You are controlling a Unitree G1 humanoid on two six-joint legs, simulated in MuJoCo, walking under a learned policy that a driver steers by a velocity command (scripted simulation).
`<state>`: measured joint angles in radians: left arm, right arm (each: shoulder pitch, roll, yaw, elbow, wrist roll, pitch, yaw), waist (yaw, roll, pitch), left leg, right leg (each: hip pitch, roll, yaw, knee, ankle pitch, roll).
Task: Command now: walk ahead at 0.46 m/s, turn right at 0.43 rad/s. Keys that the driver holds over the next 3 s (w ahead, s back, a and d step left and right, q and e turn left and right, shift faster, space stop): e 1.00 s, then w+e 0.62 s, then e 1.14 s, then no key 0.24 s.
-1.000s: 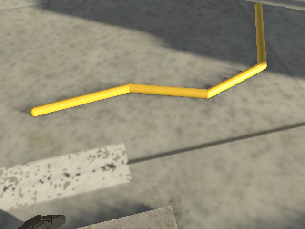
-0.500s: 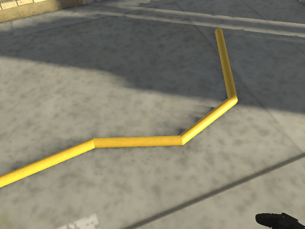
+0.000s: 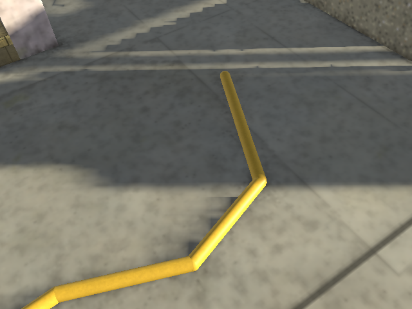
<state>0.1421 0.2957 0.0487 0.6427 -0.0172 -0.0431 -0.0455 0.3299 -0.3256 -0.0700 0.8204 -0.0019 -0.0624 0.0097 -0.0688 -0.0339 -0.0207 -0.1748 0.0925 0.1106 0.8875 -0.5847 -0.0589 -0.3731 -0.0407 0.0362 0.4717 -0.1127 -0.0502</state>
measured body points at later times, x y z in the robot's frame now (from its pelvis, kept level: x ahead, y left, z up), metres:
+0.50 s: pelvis +0.21 -0.03 -0.02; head +0.26 -0.04 +0.43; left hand +0.39 +0.22 -0.12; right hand +0.36 -0.33 -0.09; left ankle +0.35 +0.03 -0.74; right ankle +0.09 -0.11 -0.66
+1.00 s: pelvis +0.21 -0.08 +0.00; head +0.22 -0.13 +0.45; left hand +0.48 +0.08 -0.07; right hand +0.18 -0.41 -0.12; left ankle +0.31 +0.04 -0.66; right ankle +0.18 -0.17 -0.74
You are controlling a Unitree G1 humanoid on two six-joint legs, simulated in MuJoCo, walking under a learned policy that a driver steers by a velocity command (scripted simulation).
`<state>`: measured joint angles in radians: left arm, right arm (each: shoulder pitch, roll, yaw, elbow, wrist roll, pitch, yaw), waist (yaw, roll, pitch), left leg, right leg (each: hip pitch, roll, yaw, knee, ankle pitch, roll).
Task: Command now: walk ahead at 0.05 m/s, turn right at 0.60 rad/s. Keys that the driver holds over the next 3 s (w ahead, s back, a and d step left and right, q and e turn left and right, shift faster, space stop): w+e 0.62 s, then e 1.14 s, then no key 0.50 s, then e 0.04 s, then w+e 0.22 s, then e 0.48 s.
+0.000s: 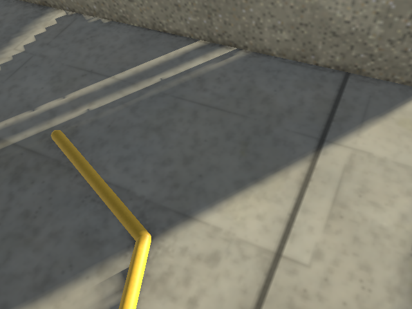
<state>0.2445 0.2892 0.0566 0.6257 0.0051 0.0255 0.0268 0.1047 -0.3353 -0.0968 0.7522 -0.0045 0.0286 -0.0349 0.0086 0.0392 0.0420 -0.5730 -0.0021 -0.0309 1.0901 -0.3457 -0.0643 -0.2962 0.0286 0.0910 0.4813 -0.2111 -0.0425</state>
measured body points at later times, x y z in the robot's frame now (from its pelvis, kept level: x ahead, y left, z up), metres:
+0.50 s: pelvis +0.11 +0.01 +0.00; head +0.14 +0.02 +0.45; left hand +0.35 +0.22 -0.10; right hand +0.07 -0.28 -0.11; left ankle +0.05 +0.14 -0.74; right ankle +0.16 -0.18 -0.66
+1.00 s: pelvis +0.30 -0.12 +0.00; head +0.34 -0.16 +0.44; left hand +0.58 +0.04 -0.09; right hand +0.29 -0.45 -0.10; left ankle +0.47 -0.01 -0.67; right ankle +0.29 -0.21 -0.74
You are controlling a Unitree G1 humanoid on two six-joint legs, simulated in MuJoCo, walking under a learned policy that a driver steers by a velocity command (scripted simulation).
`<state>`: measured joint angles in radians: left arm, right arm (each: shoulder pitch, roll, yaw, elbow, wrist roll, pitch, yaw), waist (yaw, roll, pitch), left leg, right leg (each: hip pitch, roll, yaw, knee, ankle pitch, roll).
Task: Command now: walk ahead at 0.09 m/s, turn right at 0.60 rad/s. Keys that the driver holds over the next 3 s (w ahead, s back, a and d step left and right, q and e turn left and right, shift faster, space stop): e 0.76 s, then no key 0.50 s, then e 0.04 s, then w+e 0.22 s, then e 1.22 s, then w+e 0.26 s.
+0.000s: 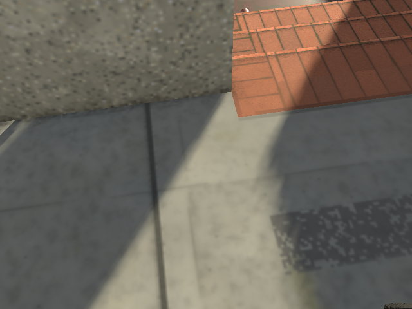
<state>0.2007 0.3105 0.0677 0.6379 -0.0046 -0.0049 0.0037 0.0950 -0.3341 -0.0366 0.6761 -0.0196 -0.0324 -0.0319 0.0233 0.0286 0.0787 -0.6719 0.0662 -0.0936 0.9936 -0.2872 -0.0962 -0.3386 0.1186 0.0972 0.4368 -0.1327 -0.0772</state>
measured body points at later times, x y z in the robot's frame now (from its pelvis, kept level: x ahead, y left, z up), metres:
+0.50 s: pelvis +0.07 +0.04 +0.00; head +0.11 +0.04 +0.45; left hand +0.30 +0.26 -0.10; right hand +0.12 -0.27 -0.09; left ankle +0.13 +0.15 -0.74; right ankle +0.03 -0.10 -0.69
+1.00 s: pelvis +0.06 +0.00 +0.00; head +0.08 -0.02 +0.45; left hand +0.35 +0.14 -0.08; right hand +0.06 -0.31 -0.10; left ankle +0.14 +0.12 -0.71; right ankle +0.02 -0.09 -0.74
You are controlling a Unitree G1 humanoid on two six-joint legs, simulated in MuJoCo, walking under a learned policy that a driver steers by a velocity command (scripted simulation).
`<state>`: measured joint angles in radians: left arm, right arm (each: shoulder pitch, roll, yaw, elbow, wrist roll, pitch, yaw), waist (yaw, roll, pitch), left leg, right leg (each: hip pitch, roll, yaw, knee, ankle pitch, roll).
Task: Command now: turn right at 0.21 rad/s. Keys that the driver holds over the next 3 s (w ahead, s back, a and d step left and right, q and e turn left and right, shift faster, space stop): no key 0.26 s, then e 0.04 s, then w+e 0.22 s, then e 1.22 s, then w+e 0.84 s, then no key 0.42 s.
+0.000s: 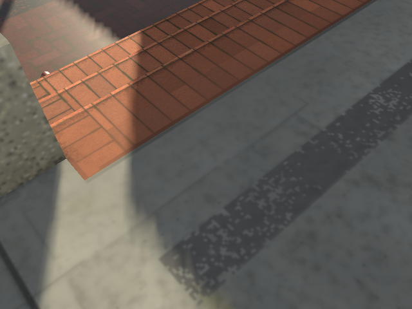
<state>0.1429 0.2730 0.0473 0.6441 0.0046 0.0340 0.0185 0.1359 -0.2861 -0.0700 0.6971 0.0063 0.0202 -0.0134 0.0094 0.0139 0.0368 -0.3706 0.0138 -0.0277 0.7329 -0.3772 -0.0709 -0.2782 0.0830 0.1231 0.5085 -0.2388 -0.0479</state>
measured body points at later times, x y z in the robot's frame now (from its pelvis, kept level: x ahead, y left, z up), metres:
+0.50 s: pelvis +0.03 +0.01 +0.00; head +0.04 +0.00 +0.45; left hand +0.17 +0.29 -0.10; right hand +0.11 -0.27 -0.11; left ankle +0.00 +0.14 -0.74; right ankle +0.02 -0.11 -0.69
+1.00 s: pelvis +0.12 -0.08 +0.01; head +0.15 -0.11 +0.45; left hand +0.35 +0.15 -0.08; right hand +0.21 -0.40 -0.09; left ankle +0.26 +0.05 -0.68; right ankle +0.10 -0.15 -0.74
